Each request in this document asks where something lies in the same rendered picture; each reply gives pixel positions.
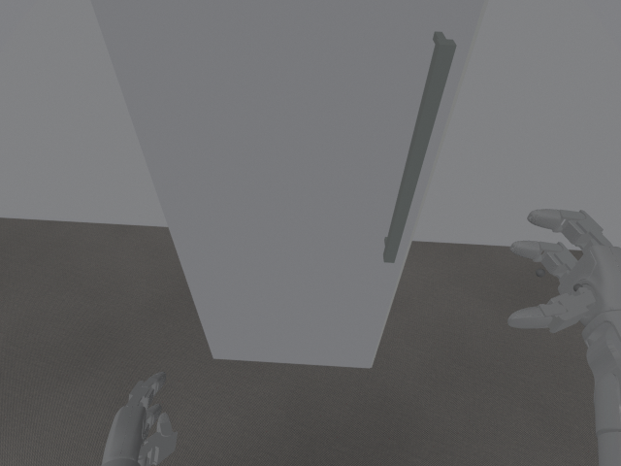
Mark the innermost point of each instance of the robot left hand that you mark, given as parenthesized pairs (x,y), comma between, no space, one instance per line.
(128,434)

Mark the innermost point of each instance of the right robot forearm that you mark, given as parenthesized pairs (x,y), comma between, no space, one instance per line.
(602,337)

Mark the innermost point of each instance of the fridge door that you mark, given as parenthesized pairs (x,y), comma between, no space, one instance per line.
(276,134)

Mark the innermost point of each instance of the robot right hand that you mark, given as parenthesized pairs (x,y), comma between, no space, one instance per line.
(598,271)

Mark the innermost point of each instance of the handle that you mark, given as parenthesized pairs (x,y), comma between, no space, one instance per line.
(429,106)

